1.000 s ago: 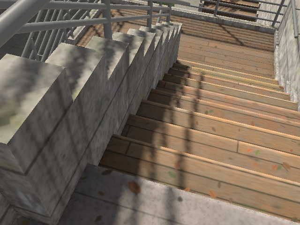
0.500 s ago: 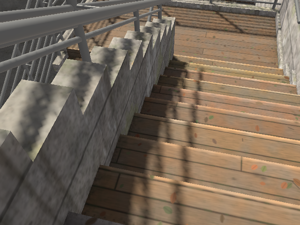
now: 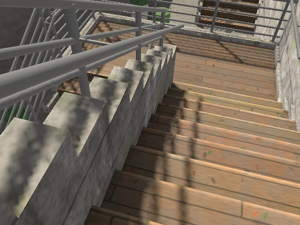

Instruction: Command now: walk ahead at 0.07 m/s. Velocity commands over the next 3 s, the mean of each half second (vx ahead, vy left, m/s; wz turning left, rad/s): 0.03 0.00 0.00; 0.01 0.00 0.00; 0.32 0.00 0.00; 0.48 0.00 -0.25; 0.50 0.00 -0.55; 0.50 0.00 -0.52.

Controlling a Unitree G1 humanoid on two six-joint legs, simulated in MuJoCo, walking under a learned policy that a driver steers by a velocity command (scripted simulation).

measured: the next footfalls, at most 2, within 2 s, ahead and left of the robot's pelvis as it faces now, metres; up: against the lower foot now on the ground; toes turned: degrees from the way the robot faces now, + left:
right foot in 1.74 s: +0.43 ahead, -0.14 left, -0.17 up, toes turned -5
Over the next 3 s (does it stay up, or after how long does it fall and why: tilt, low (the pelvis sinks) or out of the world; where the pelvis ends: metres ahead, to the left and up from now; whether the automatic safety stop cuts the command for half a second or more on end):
stays up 1.00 -0.24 -0.53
